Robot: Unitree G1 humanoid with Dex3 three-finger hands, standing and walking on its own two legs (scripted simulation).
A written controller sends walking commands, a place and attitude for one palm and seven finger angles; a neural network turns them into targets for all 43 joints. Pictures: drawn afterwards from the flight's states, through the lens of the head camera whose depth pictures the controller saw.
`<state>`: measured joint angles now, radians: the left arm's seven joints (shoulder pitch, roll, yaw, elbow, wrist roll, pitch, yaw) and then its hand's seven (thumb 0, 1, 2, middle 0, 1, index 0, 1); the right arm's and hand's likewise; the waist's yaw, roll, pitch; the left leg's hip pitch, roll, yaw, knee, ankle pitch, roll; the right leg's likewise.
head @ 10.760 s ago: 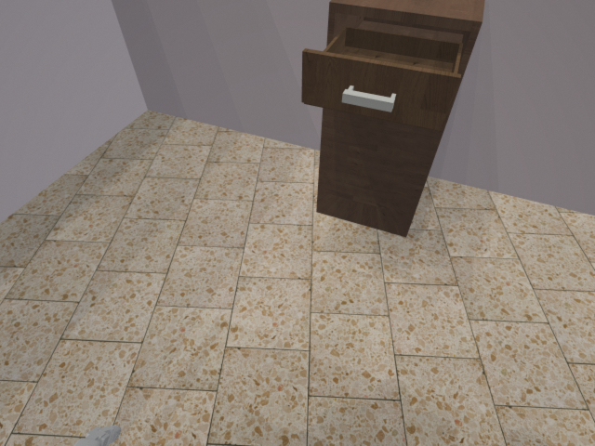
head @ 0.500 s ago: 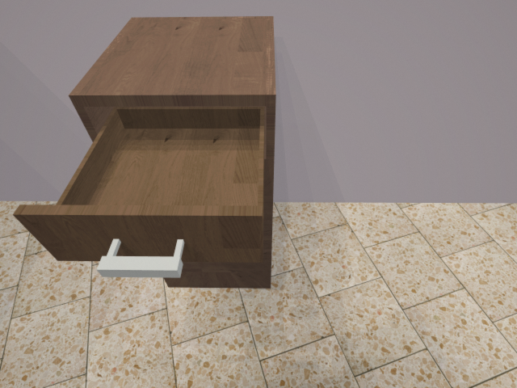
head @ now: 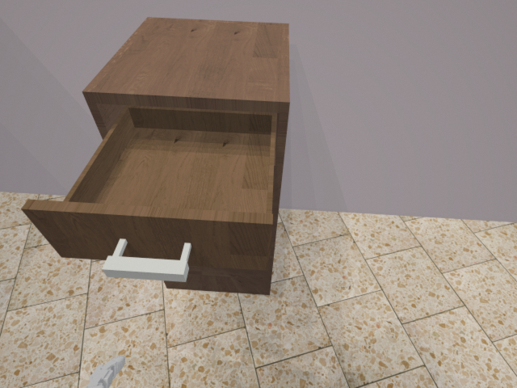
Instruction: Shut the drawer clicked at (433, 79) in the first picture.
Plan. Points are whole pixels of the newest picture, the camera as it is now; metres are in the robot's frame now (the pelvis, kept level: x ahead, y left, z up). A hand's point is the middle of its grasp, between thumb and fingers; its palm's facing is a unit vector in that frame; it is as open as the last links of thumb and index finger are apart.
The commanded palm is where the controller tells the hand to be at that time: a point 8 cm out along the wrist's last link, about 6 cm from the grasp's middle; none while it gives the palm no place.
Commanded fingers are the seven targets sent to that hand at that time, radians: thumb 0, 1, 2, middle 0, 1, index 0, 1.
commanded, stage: raise the hand and make a fist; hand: left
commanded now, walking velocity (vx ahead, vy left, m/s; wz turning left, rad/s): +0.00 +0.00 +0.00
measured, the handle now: (150, 257) +0.30 +0.20 +0.03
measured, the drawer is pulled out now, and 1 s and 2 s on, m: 0.29 0.29 0.29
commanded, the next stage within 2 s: bring the fist close to the handle in 1.78 s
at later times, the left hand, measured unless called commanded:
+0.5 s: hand (145, 383) +0.13 +0.16 +0.01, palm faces -0.01 -1.00 -0.07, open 5.0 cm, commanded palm +0.10 +0.23 +0.02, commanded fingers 0.00 0.90 0.90 -0.84 -0.99 -0.84 -0.99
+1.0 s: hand (119, 370) +0.13 +0.17 +0.07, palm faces +0.02 -1.00 -0.06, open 3.1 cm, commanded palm +0.09 +0.22 +0.09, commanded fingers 0.00 0.90 0.90 -1.34 -1.53 -1.34 -1.53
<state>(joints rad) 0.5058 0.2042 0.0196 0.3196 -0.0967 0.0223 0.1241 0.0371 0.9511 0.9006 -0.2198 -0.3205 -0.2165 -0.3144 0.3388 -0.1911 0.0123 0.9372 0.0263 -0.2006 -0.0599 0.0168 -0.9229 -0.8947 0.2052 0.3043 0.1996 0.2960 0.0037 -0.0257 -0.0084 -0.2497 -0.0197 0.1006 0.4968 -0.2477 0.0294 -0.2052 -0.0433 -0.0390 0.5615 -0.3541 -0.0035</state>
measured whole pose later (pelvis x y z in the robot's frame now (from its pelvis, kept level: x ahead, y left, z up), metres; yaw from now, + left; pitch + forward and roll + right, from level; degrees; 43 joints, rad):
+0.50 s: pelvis -0.05 -0.04 -0.06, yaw +4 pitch +7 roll -2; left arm 0.43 0.25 0.15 -0.04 -0.30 -0.41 -0.37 0.02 0.90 0.90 -0.65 -0.79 -0.64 -0.78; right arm 0.16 -0.21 0.04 0.57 0.05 -0.25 -0.06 0.01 -0.91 -0.90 0.20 0.30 0.20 0.30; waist 0.03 0.05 -0.10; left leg -0.75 0.05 -0.03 1.02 -0.40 -0.01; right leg -0.62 0.01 -0.16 1.00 -0.51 -0.06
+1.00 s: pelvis -0.02 +0.00 -0.03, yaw +2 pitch +5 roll -2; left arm 0.67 0.22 0.10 -0.38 -0.25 -0.28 -0.21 0.02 0.89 0.90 -1.15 -1.33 -1.15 -1.32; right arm 0.22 -0.22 0.00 0.56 0.05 -0.32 -0.04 0.02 -0.91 -0.90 0.20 0.30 0.20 0.30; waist 0.02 0.03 -0.10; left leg -0.56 0.02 0.04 0.85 -0.38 0.04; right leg -0.45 -0.02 -0.09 0.81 -0.45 -0.01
